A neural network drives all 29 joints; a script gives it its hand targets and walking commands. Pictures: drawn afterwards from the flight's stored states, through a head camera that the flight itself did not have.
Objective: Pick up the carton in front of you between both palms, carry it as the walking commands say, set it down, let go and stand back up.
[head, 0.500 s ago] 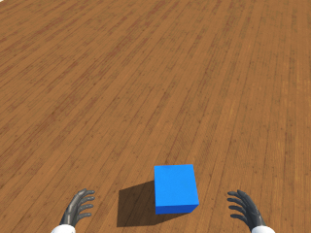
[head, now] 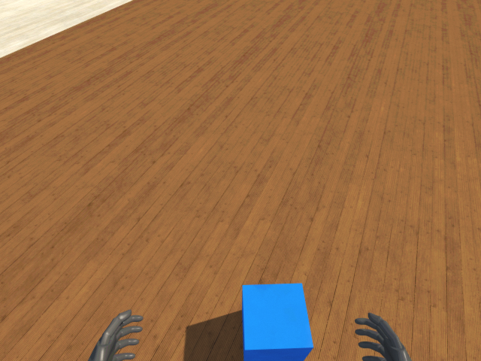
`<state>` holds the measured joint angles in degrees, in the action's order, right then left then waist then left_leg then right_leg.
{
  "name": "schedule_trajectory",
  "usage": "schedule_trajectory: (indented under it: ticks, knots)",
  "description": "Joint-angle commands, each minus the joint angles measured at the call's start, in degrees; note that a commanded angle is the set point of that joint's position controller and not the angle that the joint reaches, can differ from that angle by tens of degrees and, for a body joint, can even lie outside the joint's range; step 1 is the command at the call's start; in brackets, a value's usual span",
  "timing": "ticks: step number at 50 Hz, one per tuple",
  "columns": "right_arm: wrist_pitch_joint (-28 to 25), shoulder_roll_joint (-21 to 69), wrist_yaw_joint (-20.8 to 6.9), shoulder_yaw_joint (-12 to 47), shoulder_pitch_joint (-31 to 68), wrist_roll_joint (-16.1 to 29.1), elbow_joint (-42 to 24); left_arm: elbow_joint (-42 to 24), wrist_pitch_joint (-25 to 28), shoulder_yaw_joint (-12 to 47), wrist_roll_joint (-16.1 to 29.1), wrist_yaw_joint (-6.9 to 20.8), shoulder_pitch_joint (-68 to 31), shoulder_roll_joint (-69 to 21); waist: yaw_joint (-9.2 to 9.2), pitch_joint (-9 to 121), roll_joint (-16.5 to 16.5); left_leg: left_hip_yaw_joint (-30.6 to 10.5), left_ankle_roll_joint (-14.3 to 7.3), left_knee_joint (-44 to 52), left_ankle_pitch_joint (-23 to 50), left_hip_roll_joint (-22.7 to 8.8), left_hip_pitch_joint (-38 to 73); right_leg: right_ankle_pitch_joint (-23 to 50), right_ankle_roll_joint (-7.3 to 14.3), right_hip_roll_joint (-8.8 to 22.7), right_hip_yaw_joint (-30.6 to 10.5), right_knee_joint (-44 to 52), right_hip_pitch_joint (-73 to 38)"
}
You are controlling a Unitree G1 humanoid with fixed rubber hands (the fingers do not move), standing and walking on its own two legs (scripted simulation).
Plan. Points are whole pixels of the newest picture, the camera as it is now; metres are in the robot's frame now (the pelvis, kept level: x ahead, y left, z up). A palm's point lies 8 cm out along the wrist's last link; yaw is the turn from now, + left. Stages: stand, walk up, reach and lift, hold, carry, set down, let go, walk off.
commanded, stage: stand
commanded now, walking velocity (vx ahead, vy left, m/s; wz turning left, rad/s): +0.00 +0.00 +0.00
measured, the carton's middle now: (272, 325) +0.38 -0.10 -0.65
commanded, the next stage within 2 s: none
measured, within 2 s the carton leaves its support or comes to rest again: neither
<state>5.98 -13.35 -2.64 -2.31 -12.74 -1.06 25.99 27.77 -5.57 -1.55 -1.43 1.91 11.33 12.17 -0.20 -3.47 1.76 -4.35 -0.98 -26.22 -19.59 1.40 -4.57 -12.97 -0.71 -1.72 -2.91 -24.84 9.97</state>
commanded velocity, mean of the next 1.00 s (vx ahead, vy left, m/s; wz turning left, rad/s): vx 0.00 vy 0.00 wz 0.00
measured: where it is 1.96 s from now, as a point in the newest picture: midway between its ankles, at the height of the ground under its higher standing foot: outside the picture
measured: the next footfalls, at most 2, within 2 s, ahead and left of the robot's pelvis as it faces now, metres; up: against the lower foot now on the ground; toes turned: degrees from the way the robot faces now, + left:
none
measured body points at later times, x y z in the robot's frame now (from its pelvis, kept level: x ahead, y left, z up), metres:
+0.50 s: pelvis +0.01 -0.02 +0.00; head +0.01 -0.03 +0.45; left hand +0.14 +0.27 -0.10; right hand +0.14 -0.31 -0.10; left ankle -0.06 +0.11 -0.74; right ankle +0.00 -0.13 -0.74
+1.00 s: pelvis -0.01 -0.02 +0.00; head -0.01 -0.03 +0.45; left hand +0.10 +0.29 -0.11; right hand +0.11 -0.32 -0.11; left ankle -0.06 +0.11 -0.74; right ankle +0.00 -0.13 -0.74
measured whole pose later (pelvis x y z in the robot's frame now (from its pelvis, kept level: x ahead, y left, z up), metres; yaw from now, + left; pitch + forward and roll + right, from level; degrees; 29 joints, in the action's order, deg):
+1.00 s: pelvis -0.01 -0.02 +0.00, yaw +1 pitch -2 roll +0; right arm -0.4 -21.5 1.5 -1.0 -11.8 -1.5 47.8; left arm 55.2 0.4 -1.8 -1.6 -0.7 6.4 20.0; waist -0.4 -1.4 1.2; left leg -5.2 0.7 -23.7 -17.6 0.5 -4.0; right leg -12.7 1.0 -1.8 -1.0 -24.9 10.1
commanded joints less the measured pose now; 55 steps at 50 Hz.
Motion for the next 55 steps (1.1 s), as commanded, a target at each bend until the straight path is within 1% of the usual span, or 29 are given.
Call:
schedule_trajectory:
  ticks: [1,3,4,7,13,25,55]
  knots:
    - [-3.5,-11.4,3.1,-3.8,1.5,-0.7,0.2,3.1,2.7,-3.4,-1.4,-3.4,-1.0,11.4,0.2,6.9,-0.3,-0.1,3.2,1.2,16.9,-3.2,-5.9,11.5,0.1,3.4,0.3,-1.6,-1.8]
    - [-4.2,-10.4,3.2,-3.1,2.4,-1.1,1.6,4.6,3.5,-3.1,-1.2,-3.6,-3.2,10.3,0.37,6.1,0.0,-1.0,2.7,1.4,13.3,-3.3,-6.5,8.2,0.4,3.6,-0.5,-1.4,-0.2]
    - [-4.4,-10.5,3.1,-3.0,2.8,-1.1,2.2,5.5,3.9,-3.0,-1.0,-3.3,-3.9,10.5,0.42,6.3,-0.2,-1.3,2.5,1.2,13.3,-3.4,-6.5,8.6,0.5,3.6,-0.5,-1.6,-0.1]
    - [-4.7,-11.3,3.2,-3.0,3.0,-1.0,3.7,7.8,4.6,-3.0,-1.0,-3.1,-4.3,11.3,0.56,6.7,-1.2,-1.7,2.1,0.6,15.5,-3.5,-6.2,11.2,1.1,4.1,-1.0,-2.0,0.0]
    - [-5.5,-13.4,3.8,-2.9,2.0,-1.0,7.2,11.8,5.6,-2.9,-1.1,-3.6,-4.6,13.4,0.7,6.5,-1.8,-2.6,1.6,0.6,17.7,-3.9,-4.9,14.0,1.8,5.0,-2.1,-1.5,-0.8]
    - [-6.2,-15.0,4.2,-1.9,1.0,-0.7,11.5,16.9,6.3,-2.8,-0.7,-3.5,-5.7,15.3,0.24,5.9,-1.7,-3.4,1.2,1.5,18.0,-4.5,-5.2,15.4,2.4,5.7,-3.1,-0.5,-3.7]
    - [-7.2,-17.4,4.2,-0.5,2.4,-0.4,20.8,26.3,6.6,-1.8,0.0,-2.7,-7.8,17.5,-0.27,3.4,-1.4,-4.2,0.4,7.1,13.4,-6.1,-4.5,10.3,2.7,6.5,-4.9,4.1,-4.2]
